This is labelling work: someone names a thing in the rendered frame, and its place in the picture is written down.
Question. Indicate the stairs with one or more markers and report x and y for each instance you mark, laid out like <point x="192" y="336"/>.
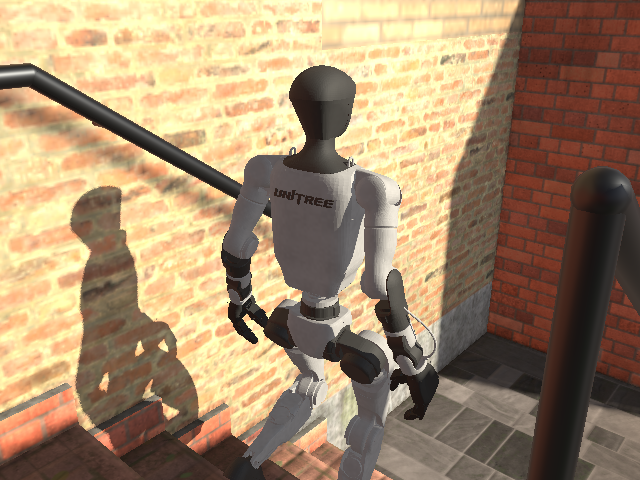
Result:
<point x="164" y="457"/>

